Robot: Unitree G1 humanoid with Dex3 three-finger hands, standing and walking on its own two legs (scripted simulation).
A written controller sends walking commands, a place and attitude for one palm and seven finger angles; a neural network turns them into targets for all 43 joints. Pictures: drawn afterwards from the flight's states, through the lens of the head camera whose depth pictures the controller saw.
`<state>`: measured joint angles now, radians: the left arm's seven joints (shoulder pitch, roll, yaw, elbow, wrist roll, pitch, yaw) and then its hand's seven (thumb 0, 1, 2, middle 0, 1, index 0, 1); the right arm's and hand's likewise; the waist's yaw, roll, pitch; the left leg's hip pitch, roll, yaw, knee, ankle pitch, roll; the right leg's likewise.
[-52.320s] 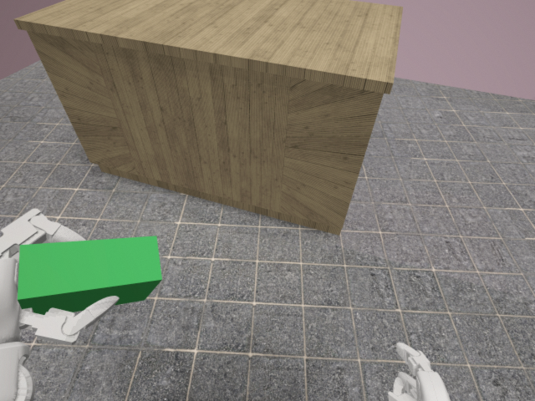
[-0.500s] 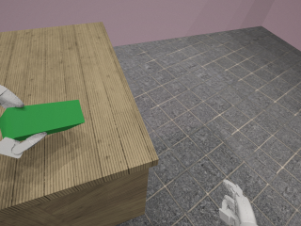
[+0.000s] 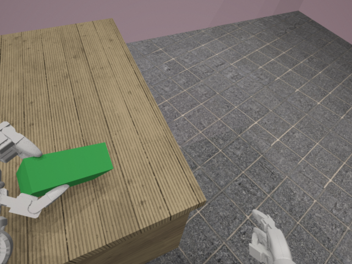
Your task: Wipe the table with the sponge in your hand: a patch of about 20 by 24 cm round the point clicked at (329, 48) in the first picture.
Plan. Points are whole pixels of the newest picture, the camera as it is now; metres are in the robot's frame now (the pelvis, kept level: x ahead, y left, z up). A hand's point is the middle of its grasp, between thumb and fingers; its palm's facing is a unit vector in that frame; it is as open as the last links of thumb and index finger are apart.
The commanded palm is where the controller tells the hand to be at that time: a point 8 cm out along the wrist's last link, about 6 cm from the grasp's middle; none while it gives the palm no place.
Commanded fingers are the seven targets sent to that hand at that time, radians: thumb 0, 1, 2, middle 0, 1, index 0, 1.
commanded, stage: come to a stop and stand still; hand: left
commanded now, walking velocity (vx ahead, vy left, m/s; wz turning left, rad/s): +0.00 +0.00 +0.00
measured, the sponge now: (77, 167) +0.26 +0.21 +0.11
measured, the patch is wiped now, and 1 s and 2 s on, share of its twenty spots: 0.75 0.75 0.75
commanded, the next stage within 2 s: look again from close up in 0.08 s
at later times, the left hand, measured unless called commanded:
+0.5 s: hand (53, 175) +0.22 +0.22 +0.16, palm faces +0.44 -0.83 -0.34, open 9.3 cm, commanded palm +0.16 +0.25 +0.18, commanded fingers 0.00 0.10 1.30 -1.20 -1.60 -1.20 -1.60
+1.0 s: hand (50, 201) +0.18 +0.20 +0.17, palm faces +0.39 -0.84 -0.39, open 9.3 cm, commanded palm +0.12 +0.24 +0.18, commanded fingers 0.00 0.10 1.30 -1.20 -1.60 -1.20 -1.60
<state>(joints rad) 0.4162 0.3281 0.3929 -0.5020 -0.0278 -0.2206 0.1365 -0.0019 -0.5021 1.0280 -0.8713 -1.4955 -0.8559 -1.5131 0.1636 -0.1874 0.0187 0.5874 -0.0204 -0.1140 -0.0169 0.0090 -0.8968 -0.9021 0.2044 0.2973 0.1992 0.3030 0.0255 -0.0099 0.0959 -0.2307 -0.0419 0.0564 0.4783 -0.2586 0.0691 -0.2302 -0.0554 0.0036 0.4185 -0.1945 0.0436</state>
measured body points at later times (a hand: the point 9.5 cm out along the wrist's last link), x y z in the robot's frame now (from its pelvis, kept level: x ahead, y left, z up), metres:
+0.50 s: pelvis +0.00 -0.04 +0.00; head +0.02 -0.03 +0.45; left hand +0.19 +0.26 +0.18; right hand +0.20 -0.26 -0.07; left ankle +0.00 +0.06 -0.74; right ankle +0.01 -0.17 -0.74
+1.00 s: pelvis -0.04 -0.04 +0.01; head +0.01 -0.03 +0.45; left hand +0.15 +0.24 +0.19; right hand +0.17 -0.26 -0.07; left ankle +0.00 +0.06 -0.74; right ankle +0.01 -0.17 -0.74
